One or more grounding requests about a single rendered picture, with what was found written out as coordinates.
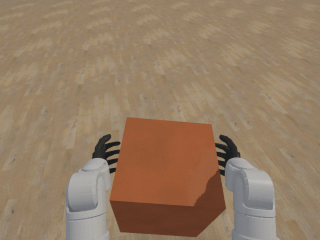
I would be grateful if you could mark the carton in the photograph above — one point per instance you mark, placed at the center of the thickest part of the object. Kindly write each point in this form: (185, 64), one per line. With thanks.
(167, 179)

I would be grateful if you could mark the robot left forearm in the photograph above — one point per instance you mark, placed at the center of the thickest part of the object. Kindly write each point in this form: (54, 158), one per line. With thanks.
(85, 203)

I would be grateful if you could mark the right robot hand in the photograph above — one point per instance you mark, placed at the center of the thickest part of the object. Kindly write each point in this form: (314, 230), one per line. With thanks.
(230, 149)

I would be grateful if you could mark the left robot hand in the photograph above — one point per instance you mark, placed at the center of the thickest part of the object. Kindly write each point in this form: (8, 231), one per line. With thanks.
(100, 151)

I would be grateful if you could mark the robot right forearm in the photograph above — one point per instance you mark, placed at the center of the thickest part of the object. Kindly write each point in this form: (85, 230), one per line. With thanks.
(253, 201)

